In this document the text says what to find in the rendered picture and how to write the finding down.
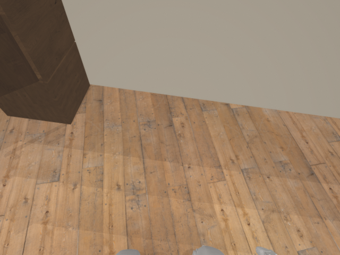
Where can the cupboard door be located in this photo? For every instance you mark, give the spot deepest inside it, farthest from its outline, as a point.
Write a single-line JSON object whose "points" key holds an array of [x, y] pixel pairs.
{"points": [[15, 70]]}

